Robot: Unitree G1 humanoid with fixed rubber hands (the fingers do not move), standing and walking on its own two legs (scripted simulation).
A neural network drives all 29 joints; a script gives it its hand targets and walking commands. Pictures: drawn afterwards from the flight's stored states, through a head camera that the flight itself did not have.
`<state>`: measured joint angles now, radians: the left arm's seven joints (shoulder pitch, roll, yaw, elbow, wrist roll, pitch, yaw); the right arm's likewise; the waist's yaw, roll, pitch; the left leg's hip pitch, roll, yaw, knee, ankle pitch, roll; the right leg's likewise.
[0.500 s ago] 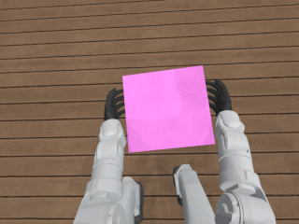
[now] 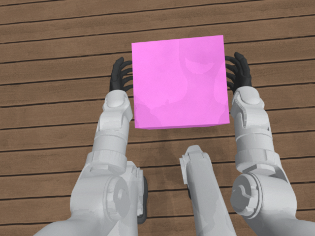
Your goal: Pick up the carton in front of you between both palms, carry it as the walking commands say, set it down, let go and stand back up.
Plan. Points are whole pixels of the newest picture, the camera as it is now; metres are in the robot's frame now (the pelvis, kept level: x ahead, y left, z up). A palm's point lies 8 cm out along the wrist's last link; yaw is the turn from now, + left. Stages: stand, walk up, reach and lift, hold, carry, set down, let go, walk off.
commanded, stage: set down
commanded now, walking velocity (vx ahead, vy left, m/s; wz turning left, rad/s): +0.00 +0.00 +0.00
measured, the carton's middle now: (177, 93) +0.46 -0.11 -0.18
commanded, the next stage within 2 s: none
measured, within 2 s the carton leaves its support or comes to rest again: rests again in 1.00 s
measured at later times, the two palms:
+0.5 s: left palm (135, 94) +0.50 +0.02 -0.25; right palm (227, 95) +0.43 -0.27 -0.25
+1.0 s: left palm (135, 96) +0.51 +0.03 -0.30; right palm (221, 99) +0.44 -0.27 -0.30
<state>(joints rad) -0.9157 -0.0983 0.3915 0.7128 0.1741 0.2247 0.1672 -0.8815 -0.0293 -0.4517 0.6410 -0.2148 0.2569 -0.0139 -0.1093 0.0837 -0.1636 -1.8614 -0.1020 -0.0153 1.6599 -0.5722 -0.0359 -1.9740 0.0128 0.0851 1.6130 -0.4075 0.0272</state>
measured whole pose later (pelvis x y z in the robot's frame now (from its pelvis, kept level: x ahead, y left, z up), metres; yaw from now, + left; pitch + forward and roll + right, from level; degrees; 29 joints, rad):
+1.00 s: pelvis -0.03 +0.01 -0.14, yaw +1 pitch +42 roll +0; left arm -1.35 0.11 0.21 1.01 0.04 0.19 0.20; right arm -1.22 -0.24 -0.39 0.93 -0.05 0.20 -0.02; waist -0.16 0.10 0.17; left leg -2.29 -0.19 -0.05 2.14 -0.59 -0.07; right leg -2.36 -0.03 0.05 2.05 -0.43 0.03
